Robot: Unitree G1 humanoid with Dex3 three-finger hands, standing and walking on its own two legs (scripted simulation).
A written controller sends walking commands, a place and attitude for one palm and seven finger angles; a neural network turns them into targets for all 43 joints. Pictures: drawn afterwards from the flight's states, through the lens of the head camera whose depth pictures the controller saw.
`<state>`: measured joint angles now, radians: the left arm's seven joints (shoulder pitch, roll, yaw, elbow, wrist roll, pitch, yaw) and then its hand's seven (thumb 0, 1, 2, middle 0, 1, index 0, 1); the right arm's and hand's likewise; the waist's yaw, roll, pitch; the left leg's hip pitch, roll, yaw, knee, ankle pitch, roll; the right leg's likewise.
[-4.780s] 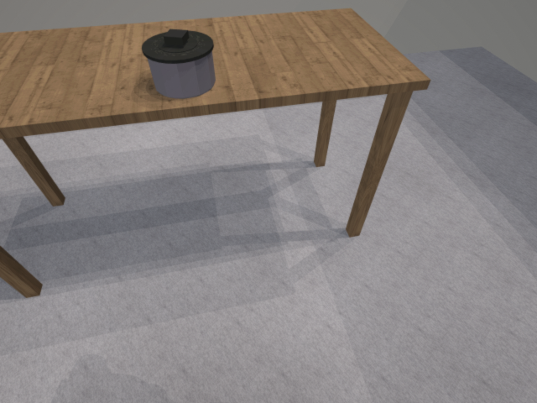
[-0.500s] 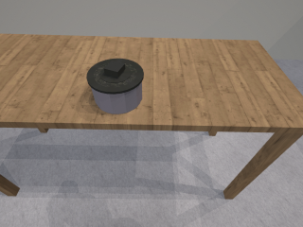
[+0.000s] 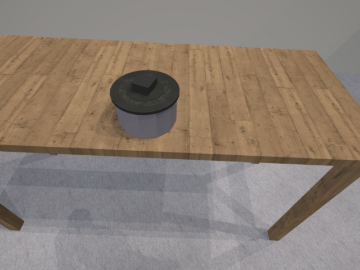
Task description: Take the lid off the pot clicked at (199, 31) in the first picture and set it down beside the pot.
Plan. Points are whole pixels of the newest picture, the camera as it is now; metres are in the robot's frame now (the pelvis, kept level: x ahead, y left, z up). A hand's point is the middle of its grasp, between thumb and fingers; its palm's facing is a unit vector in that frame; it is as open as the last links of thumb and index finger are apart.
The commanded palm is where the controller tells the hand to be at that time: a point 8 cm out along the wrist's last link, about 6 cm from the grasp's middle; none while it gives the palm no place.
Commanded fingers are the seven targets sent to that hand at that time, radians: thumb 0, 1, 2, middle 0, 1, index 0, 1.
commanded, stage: come to a stop and stand still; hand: left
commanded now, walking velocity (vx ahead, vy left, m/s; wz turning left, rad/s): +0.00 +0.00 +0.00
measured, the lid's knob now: (144, 83) +0.51 +0.13 +0.15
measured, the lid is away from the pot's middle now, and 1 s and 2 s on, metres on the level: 0.00 0.00 0.00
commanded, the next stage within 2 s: look again from close up in 0.16 s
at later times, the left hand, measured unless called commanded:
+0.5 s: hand out of the picture +0.02 +0.20 -0.18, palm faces +0.02 -0.97 -0.23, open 7.4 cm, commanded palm none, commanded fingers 0.00 0.90 0.90 -0.20 -0.30 -0.20 -0.30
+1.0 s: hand out of the picture +0.00 +0.20 -0.18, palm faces +0.02 -0.98 -0.21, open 7.4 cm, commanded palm none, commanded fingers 0.00 0.90 0.90 -0.20 -0.30 -0.20 -0.30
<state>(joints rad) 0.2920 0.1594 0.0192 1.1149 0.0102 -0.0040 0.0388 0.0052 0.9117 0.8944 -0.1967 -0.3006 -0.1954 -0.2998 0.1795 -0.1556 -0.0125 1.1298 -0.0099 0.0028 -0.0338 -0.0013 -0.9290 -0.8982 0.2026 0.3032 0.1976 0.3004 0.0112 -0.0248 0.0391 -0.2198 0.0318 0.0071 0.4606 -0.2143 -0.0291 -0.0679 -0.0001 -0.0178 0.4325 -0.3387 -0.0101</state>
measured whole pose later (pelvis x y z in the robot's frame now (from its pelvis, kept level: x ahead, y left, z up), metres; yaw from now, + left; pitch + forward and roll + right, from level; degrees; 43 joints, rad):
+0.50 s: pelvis +0.00 +0.02 -0.01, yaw +0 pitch -1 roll -1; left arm 0.29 0.16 0.00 1.03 0.01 -0.01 0.05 0.01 0.91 0.89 -0.20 -0.30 -0.20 -0.30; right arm 0.26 -0.18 -0.01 1.02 -0.02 0.01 -0.02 0.00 -0.93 -0.90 0.20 0.30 0.20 0.30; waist -0.01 0.03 0.03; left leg -0.32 0.02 0.01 0.63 -0.30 0.00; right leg -0.14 -0.02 -0.01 0.56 -0.41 0.02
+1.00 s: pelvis -0.01 +0.02 -0.01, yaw +0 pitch -1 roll +0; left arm 0.29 0.19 0.00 1.03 0.01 0.00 0.04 0.01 0.91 0.89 -0.20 -0.30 -0.20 -0.30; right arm 0.21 -0.16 0.00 1.04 -0.01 0.00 -0.02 0.00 -0.91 -0.90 0.20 0.30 0.20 0.30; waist 0.01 -0.03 0.04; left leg -0.29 0.02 0.02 0.56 -0.26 0.00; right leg -0.14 -0.02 -0.01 0.53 -0.37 0.02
